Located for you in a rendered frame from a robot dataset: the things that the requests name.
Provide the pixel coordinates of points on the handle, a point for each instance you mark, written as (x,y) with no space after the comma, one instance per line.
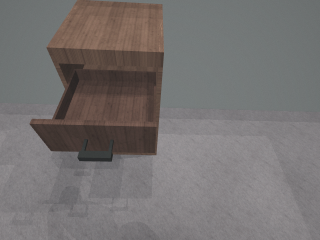
(95,156)

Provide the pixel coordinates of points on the cabinet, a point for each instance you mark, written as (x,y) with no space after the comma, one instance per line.
(111,35)

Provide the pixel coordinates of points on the drawer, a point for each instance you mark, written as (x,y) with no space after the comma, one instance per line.
(103,105)

